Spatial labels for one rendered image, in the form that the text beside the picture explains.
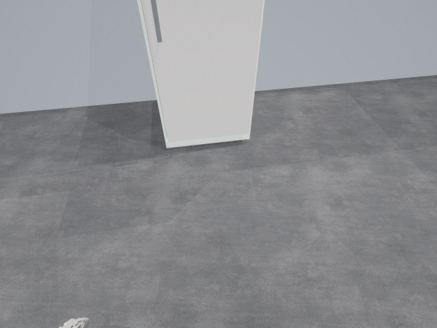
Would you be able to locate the fridge door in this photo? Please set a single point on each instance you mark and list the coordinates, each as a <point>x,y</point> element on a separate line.
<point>205,65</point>

